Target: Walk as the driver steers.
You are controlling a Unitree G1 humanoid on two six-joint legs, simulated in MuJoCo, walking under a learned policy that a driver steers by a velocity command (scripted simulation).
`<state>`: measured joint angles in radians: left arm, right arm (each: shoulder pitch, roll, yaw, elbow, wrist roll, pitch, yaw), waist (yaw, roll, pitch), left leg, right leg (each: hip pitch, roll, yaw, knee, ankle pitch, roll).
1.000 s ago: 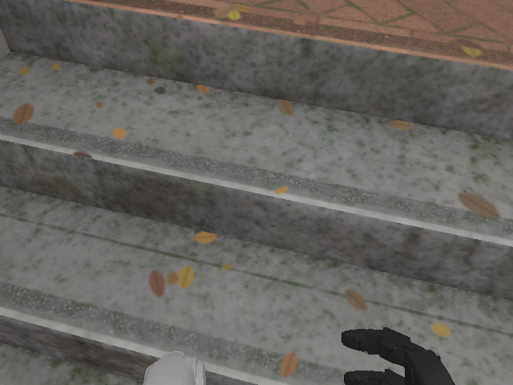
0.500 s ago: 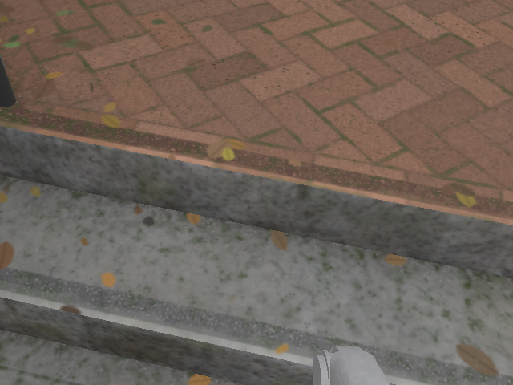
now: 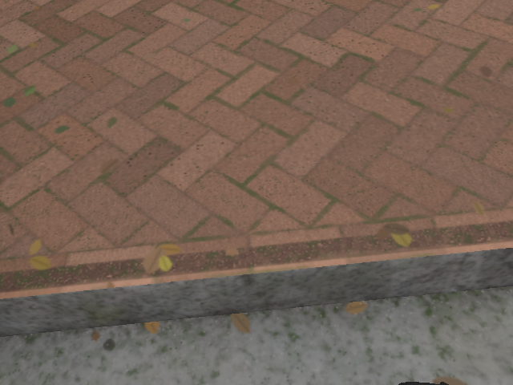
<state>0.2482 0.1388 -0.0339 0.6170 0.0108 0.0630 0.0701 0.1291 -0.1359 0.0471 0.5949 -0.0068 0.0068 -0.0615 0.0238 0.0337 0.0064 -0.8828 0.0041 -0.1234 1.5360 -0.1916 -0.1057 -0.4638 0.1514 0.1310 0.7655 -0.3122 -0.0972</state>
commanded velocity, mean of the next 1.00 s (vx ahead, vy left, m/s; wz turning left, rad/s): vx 0.37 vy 0.00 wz -0.38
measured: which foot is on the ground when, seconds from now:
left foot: up 0.00-0.24, down 0.26-0.78, up 0.80-1.00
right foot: down 0.00-0.26, up 0.28-0.72, down 0.74-1.00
